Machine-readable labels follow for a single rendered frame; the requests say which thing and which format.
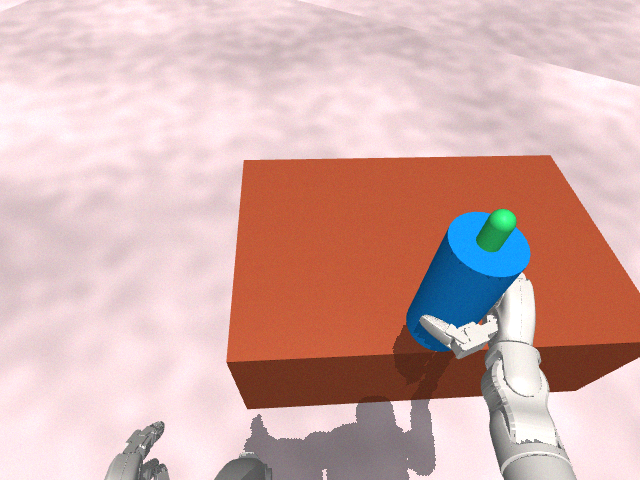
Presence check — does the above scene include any bottle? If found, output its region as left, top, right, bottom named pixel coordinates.
left=406, top=209, right=531, bottom=352

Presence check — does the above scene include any left robot hand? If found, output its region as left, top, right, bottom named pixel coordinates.
left=104, top=421, right=170, bottom=480

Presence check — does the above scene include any right robot arm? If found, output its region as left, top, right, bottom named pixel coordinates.
left=481, top=340, right=577, bottom=480

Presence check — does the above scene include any right robot hand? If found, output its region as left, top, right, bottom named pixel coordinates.
left=419, top=273, right=536, bottom=359

